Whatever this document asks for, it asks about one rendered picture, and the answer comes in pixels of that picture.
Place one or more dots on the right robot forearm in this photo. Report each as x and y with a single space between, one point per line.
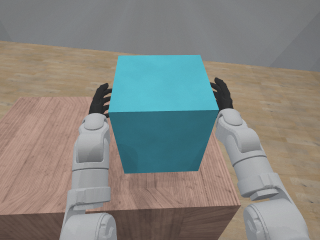
256 179

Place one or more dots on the left robot hand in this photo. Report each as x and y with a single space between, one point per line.
98 101

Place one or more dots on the carton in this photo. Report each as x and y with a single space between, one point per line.
162 112

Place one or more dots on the robot right upper arm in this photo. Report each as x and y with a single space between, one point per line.
274 219

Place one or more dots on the right robot hand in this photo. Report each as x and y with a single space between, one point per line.
223 95

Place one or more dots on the left robot forearm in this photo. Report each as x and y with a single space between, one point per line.
90 165

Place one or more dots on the robot left upper arm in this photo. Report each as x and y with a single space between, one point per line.
92 226

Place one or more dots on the pedestal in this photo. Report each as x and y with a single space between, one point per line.
37 137

